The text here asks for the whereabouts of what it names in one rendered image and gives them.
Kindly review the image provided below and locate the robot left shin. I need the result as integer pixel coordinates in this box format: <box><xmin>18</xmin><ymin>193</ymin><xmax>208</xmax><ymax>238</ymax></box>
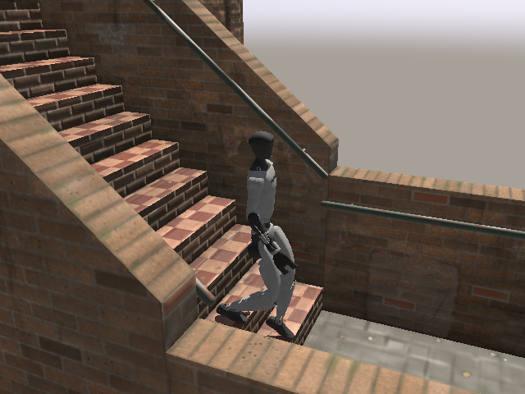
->
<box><xmin>275</xmin><ymin>280</ymin><xmax>296</xmax><ymax>325</ymax></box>

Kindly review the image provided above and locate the humanoid robot head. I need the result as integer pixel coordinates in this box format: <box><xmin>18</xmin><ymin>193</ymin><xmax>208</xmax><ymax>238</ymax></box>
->
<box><xmin>249</xmin><ymin>131</ymin><xmax>275</xmax><ymax>171</ymax></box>

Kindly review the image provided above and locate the robot right upper arm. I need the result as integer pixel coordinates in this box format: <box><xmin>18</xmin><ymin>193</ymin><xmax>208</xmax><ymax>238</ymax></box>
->
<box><xmin>246</xmin><ymin>172</ymin><xmax>264</xmax><ymax>220</ymax></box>

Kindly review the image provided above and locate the right robot hand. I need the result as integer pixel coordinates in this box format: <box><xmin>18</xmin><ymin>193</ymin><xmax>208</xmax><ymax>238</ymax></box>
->
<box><xmin>273</xmin><ymin>250</ymin><xmax>299</xmax><ymax>275</ymax></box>

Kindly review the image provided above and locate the robot right forearm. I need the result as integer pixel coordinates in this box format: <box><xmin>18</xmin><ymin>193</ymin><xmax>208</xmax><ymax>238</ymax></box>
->
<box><xmin>248</xmin><ymin>213</ymin><xmax>281</xmax><ymax>255</ymax></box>

